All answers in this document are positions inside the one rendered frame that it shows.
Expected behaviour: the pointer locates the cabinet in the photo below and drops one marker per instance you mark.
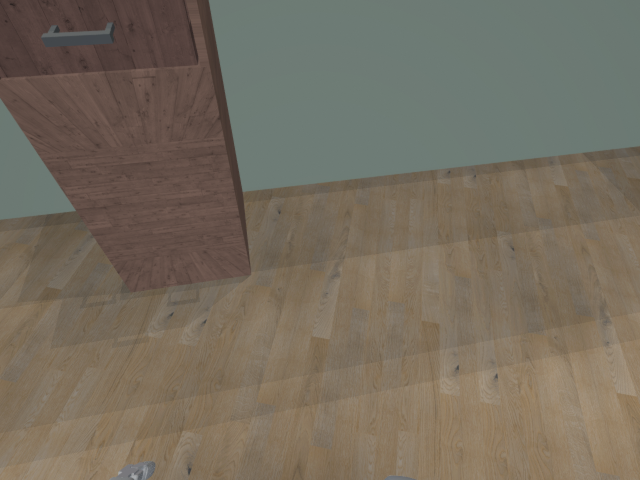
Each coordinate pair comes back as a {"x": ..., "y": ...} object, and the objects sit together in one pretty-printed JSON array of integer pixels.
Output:
[{"x": 147, "y": 159}]

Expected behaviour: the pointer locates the handle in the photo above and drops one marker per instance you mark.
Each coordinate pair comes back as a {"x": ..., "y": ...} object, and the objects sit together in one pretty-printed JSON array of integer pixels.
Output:
[{"x": 55, "y": 39}]

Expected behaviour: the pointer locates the drawer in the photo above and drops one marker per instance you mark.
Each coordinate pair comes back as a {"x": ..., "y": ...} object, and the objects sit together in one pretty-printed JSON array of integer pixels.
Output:
[{"x": 148, "y": 34}]

